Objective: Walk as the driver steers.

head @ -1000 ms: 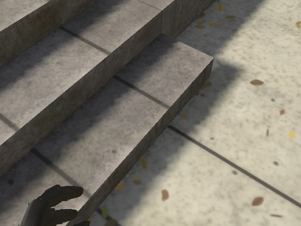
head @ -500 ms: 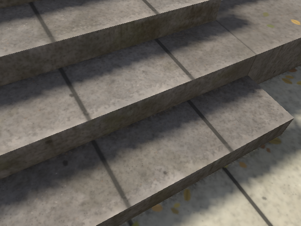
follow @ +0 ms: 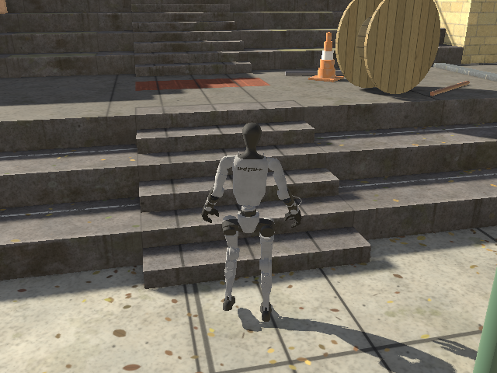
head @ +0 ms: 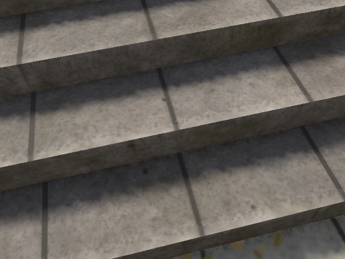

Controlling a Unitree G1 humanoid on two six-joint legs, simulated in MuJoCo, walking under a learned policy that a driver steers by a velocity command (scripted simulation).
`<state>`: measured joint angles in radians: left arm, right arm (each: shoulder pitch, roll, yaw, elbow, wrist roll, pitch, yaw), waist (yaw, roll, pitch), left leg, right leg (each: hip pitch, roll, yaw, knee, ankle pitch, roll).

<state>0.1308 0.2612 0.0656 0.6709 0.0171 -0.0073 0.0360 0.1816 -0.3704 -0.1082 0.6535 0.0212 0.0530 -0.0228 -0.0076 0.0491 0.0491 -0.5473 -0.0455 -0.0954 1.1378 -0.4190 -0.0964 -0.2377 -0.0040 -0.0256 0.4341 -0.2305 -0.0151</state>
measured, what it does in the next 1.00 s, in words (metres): steps on the spot: left foot, then right foot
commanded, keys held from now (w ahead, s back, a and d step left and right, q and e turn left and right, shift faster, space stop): q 0.24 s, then no key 0.34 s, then e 0.42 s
